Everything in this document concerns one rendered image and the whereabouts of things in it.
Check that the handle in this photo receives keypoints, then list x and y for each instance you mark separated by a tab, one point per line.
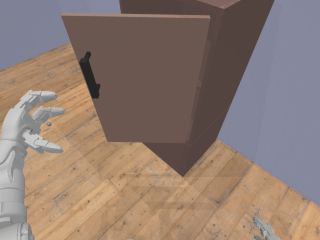
89	77

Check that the robot left hand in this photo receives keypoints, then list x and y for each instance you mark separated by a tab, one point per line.
18	120

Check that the robot left upper arm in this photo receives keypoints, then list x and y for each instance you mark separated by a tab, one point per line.
17	231

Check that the cupboard door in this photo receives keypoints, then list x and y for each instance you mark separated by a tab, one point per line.
148	67

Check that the robot right hand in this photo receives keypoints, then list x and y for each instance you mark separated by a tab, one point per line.
265	229

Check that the robot left forearm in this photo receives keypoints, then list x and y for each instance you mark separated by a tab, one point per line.
12	183

